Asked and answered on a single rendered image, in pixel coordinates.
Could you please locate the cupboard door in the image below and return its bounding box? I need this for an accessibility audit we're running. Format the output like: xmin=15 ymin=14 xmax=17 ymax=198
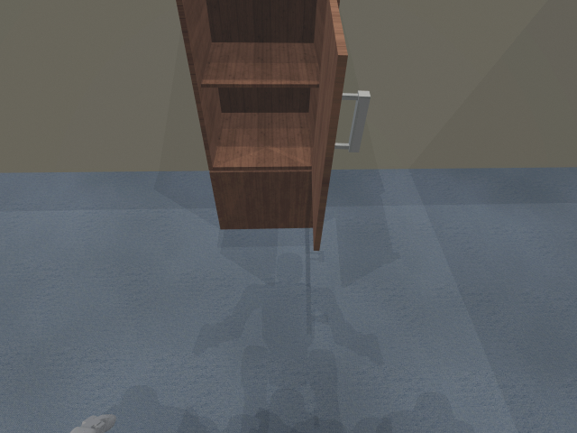
xmin=312 ymin=0 xmax=348 ymax=251

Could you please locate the handle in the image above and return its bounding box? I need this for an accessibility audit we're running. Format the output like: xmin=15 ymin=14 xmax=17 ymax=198
xmin=334 ymin=90 xmax=371 ymax=152

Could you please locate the robot left hand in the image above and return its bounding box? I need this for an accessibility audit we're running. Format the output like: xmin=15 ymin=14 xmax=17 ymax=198
xmin=70 ymin=414 xmax=116 ymax=433

